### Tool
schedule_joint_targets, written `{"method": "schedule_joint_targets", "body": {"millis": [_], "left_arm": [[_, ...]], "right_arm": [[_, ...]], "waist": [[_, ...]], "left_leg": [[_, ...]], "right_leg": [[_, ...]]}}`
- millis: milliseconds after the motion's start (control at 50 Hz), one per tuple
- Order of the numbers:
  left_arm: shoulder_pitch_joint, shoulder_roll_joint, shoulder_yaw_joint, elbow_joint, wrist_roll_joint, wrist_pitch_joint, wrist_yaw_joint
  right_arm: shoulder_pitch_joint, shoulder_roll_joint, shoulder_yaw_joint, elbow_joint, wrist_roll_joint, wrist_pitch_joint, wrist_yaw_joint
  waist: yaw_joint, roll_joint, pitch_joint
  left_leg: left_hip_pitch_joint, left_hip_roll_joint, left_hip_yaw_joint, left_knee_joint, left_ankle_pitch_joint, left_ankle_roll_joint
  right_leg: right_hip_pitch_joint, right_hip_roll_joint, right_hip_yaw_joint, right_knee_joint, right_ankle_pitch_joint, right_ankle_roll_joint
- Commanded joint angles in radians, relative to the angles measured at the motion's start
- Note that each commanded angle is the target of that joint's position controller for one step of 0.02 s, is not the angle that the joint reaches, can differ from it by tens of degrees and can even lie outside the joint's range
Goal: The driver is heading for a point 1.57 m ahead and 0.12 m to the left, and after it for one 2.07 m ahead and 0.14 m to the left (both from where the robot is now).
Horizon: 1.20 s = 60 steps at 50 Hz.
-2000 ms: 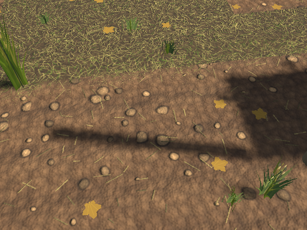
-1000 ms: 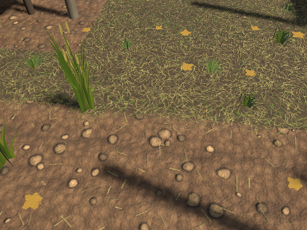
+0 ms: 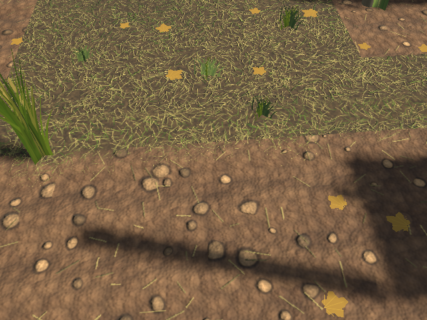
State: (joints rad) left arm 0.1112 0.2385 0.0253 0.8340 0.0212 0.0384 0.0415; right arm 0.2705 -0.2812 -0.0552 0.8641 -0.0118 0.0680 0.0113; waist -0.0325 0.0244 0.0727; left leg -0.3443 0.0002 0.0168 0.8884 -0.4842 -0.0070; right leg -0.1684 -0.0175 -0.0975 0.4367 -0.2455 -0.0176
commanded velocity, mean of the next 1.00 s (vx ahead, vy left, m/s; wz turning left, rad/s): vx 0.37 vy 0.00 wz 0.05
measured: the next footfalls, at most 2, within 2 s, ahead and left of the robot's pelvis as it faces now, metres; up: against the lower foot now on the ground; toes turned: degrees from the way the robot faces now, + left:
left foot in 0.12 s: +0.01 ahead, +0.10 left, +0.00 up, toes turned +7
right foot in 0.66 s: +0.39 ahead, +0.03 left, +0.00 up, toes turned +9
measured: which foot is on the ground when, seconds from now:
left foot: up 0.00-0.10, down 0.12-0.68, up 0.70-1.00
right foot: down 0.00-0.12, up 0.14-0.64, down 0.66-1.00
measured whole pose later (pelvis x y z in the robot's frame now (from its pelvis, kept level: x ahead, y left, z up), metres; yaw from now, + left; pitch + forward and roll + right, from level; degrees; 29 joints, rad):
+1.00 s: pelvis +0.41 +0.09 +0.00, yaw +1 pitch +1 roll +0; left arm 0.41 0.25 0.05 0.92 0.00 -0.05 -0.01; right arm 0.08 -0.25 0.00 0.76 -0.05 -0.04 0.03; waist 0.05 0.03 0.06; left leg -0.67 0.10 -0.06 0.77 -0.06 -0.04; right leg -0.07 0.15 0.10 0.29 -0.22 -0.12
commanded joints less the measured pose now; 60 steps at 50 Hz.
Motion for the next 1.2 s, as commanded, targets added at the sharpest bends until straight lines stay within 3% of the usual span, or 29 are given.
{"method": "schedule_joint_targets", "body": {"millis": [20, 60, 100, 120, 140, 160, 180, 200, 240, 280, 420, 540, 600, 640, 660, 680, 700, 720, 740, 780, 820, 860, 960, 1060, 1100, 1140, 1160, 1180, 1200], "left_arm": [[0.019, 0.176, 0.049, -0.034, 0.007, -0.009, -0.002], [0.026, 0.206, 0.062, -0.037, 0.013, -0.012, -0.015], [-0.019, 0.213, 0.071, -0.053, 0.008, -0.01, -0.022], [-0.03, 0.174, 0.064, -0.059, 0.013, -0.008, -0.026], [-0.079, 0.072, 0.033, -0.116, 0.012, -0.007, -0.037], [-0.182, 0.103, 0.034, -0.167, 0.027, -0.013, -0.035], [-0.165, 0.148, 0.044, -0.164, 0.007, -0.026, -0.041], [-0.107, 0.172, 0.051, -0.133, -0.005, -0.039, -0.052], [-0.03, 0.171, 0.053, -0.078, 0.024, -0.055, -0.064], [-0.014, 0.147, 0.049, -0.067, 0.03, -0.055, -0.072], [-0.123, 0.117, 0.035, -0.102, 0.025, -0.055, -0.079], [-0.234, 0.094, 0.012, -0.158, 0.01, -0.073, -0.094], [-0.109, 0.113, 0.018, -0.131, 0.003, -0.077, -0.083], [0.17, 0.151, 0.039, -0.041, -0.006, -0.085, -0.064], [0.323, 0.183, 0.053, -0.001, 0.007, -0.09, -0.051], [0.415, 0.293, 0.082, 0.009, 0.029, -0.088, -0.041], [0.345, 0.271, 0.081, 0.02, -0.003, -0.079, -0.055], [0.232, 0.235, 0.077, 0.002, -0.021, -0.079, -0.061], [0.181, 0.179, 0.065, -0.011, -0.019, -0.08, -0.064], [0.166, 0.135, 0.05, 0.002, -0.01, -0.091, -0.058], [0.189, 0.147, 0.052, 0.014, -0.016, -0.107, -0.056], [0.217, 0.164, 0.057, 0.023, -0.021, -0.114, -0.053], [0.317, 0.169, 0.064, 0.037, -0.026, -0.104, -0.049], [0.384, 0.182, 0.069, 0.036, -0.009, -0.092, -0.034], [0.343, 0.199, 0.075, 0.018, -0.004, -0.091, -0.024], [0.288, 0.22, 0.08, -0.001, -0.004, -0.099, -0.03], [0.278, 0.203, 0.076, -0.011, -0.015, -0.108, -0.042], [0.322, 0.103, 0.051, -0.049, -0.045, -0.116, -0.044], [0.397, 0.111, 0.05, -0.074, -0.04, -0.108, -0.041]], "right_arm": [[-0.025, -0.055, -0.013, -0.083, 0.003, -0.005, 0.011], [-0.019, -0.067, -0.016, -0.096, 0.004, -0.007, 0.022], [0.062, -0.072, -0.023, -0.072, -0.001, -0.014, 0.035], [0.166, -0.097, -0.035, -0.026, -0.007, -0.024, 0.031], [0.247, -0.213, -0.063, -0.023, -0.014, -0.038, 0.021], [0.233, -0.222, -0.056, -0.044, -0.02, -0.047, 0.017], [0.162, -0.194, -0.049, -0.055, -0.018, -0.047, 0.004], [0.099, -0.171, -0.041, -0.073, -0.006, -0.052, -0.004], [0.062, -0.148, -0.035, -0.085, 0.001, -0.074, -0.012], [0.118, -0.131, -0.031, -0.063, 0.006, -0.099, -0.005], [0.252, -0.101, -0.022, 0.002, 0.004, -0.122, -0.011], [0.283, -0.099, -0.007, 0.051, -0.011, -0.139, -0.024], [0.22, -0.114, -0.002, 0.058, -0.017, -0.148, -0.035], [0.194, -0.141, -0.008, 0.062, -0.027, -0.142, -0.039], [0.18, -0.138, -0.003, 0.053, -0.021, -0.144, -0.037], [0.235, -0.044, 0.019, 0.018, 0.002, -0.153, -0.025], [0.226, -0.091, 0.007, 0.01, -0.015, -0.161, -0.017], [0.128, -0.115, 0.004, -0.018, -0.025, -0.167, -0.014], [0.065, -0.123, 0.007, -0.033, -0.023, -0.178, -0.008], [0.038, -0.098, 0.011, -0.051, -0.032, -0.166, -0.001], [0.058, -0.064, 0.021, -0.058, -0.041, -0.136, 0.003], [0.002, -0.051, 0.026, -0.084, -0.044, -0.121, 0.005], [-0.237, -0.03, 0.039, -0.171, -0.034, -0.117, 0.017], [-0.364, -0.044, 0.045, -0.226, -0.02, -0.128, 0.016], [-0.317, -0.072, 0.038, -0.221, -0.017, -0.136, 0.012], [-0.128, -0.125, 0.016, -0.165, -0.015, -0.149, -0.005], [0.009, -0.167, 0.001, -0.141, -0.027, -0.163, -0.021], [0.137, -0.248, -0.02, -0.146, -0.056, -0.163, -0.04], [0.092, -0.277, -0.033, -0.145, -0.044, -0.144, -0.036]], "waist": [[0.045, -0.191, -0.065], [0.046, -0.198, -0.1], [-0.016, -0.15, -0.084], [-0.057, -0.028, -0.063], [-0.097, 0.308, -0.035], [-0.105, 0.238, 0.054], [-0.049, 0.149, 0.112], [-0.002, 0.113, 0.124], [0.018, 0.079, 0.073], [0.012, 0.045, 0.017], [-0.044, 0.074, 0.031], [-0.068, 0.08, 0.066], [0.014, 0.087, 0.008], [0.135, 0.075, -0.142], [0.204, 0.036, -0.222], [0.17, -0.176, -0.322], [0.12, -0.204, -0.316], [0.084, -0.116, -0.164], [0.076, -0.038, -0.087], [0.019, 0.002, -0.019], [-0.005, -0.031, -0.032], [-0.001, -0.035, -0.021], [0.078, -0.067, -0.014], [0.128, -0.09, -0.036], [0.088, -0.101, -0.049], [-0.003, -0.085, -0.133], [-0.069, -0.034, -0.227], [-0.088, 0.114, -0.38], [-0.019, 0.29, -0.442]], "left_leg": [[-0.009, 0.008, 0.027, -0.091, 0.007, 0.005], [0.062, 0.002, 0.054, -0.175, 0.018, 0.035], [0.259, -0.033, 0.086, -0.344, 0.091, 0.081], [0.384, -0.031, 0.006, -0.437, 0.014, 0.112], [0.416, 0.264, -0.488, -0.678, -0.332, 0.215], [0.272, 0.357, -0.761, -0.827, -0.436, 0.292], [0.208, 0.343, -0.7, -0.839, -0.459, 0.295], [0.192, 0.288, -0.6, -0.829, -0.357, 0.262], [0.256, 0.188, -0.438, -0.801, -0.047, 0.221], [0.331, 0.164, -0.379, -0.768, 0.148, 0.216], [0.424, 0.149, -0.312, -0.762, 0.366, 0.22], [0.456, 0.178, -0.198, -0.751, 0.726, 0.195], [0.451, 0.185, -0.116, -0.635, 1.162, 0.152], [0.447, 0.17, -0.064, -0.301, 1.363, 0.125], [0.286, 0.147, -0.037, -0.058, 1.164, 0.11], [-0.037, 0.0, 0.015, 0.349, 0.562, 0.059], [-0.255, -0.112, -0.071, 0.531, 0.027, 0.062], [-0.322, -0.027, -0.127, 0.532, 0.118, 0.079], [-0.31, 0.017, -0.112, 0.477, 0.19, 0.08], [-0.235, 0.063, -0.102, 0.366, 0.204, 0.06], [-0.196, 0.077, -0.081, 0.287, 0.19, 0.027], [-0.222, 0.087, -0.05, 0.189, 0.223, -0.005], [-0.262, 0.06, -0.005, -0.116, 0.461, -0.045], [-0.256, 0.014, -0.015, -0.266, 0.469, -0.029], [-0.148, -0.001, -0.04, -0.348, 0.416, -0.007], [0.122, -0.035, -0.034, -0.425, 0.356, 0.031], [0.343, 0.054, -0.104, -0.456, 0.333, 0.068], [0.606, 0.34, -0.407, -0.476, 0.169, 0.133], [0.654, 0.477, -0.796, -0.582, 0.132, 0.231]], "right_leg": [[0.046, -0.266, 0.144, -0.084, 0.363, -0.19], [0.017, -0.282, 0.158, -0.109, 0.074, -0.172], [-0.153, -0.253, 0.129, -0.075, -0.312, -0.117], [-0.297, -0.194, 0.06, 0.087, -0.427, -0.071], [-0.531, -0.028, -0.097, 0.471, -0.454, 0.011], [-0.635, 0.032, 0.079, 0.567, -0.37, 0.007], [-0.62, -0.02, 0.13, 0.596, -0.249, 0.0], [-0.582, -0.041, 0.128, 0.579, -0.132, 0.004], [-0.524, -0.045, 0.116, 0.559, -0.009, 0.019], [-0.528, -0.038, 0.112, 0.558, 0.057, 0.025], [-0.638, -0.04, 0.064, 0.414, 0.147, 0.055], [-0.543, -0.008, -0.01, 0.219, 0.153, -0.022], [-0.306, 0.066, -0.035, 0.149, 0.104, -0.096], [-0.03, 0.128, -0.032, 0.091, 0.075, -0.134], [0.207, 0.037, 0.084, 0.058, 0.032, -0.172], [0.456, -0.251, 0.578, 0.006, -0.13, -0.307], [0.467, -0.336, 0.95, -0.17, -0.117, -0.385], [0.331, -0.304, 0.806, -0.183, -0.165, -0.359], [0.194, -0.27, 0.672, -0.206, -0.087, -0.338], [0.016, -0.182, 0.519, -0.234, 0.12, -0.292], [-0.042, -0.145, 0.445, -0.247, 0.251, -0.293], [-0.07, -0.113, 0.392, -0.263, 0.284, -0.288], [-0.017, -0.047, 0.356, -0.236, 0.388, -0.207], [0.133, -0.077, 0.422, -0.142, 0.529, -0.184], [0.141, -0.093, 0.455, -0.091, 0.554, -0.158], [0.097, -0.054, 0.443, 0.095, 0.678, -0.12], [0.002, 0.003, 0.399, 0.296, 0.568, -0.098], [-0.201, 0.082, 0.293, 0.589, 0.161, -0.071], [-0.405, 0.16, 0.207, 0.764, -0.321, -0.066]]}}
